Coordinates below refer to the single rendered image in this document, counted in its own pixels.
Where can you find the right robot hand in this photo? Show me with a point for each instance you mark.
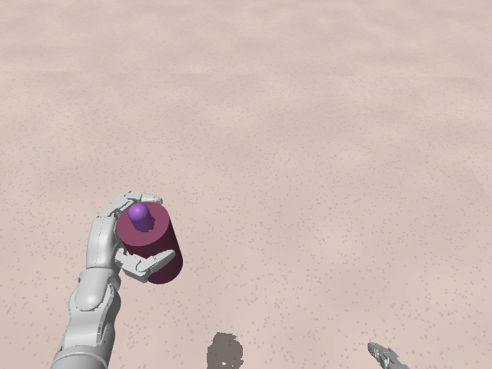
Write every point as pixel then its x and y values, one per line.
pixel 386 357

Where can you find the left robot arm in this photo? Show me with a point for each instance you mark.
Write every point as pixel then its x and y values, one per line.
pixel 90 335

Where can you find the bottle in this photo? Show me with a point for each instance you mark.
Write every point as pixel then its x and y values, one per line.
pixel 145 229

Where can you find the left robot hand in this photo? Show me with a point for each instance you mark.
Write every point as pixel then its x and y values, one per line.
pixel 105 248

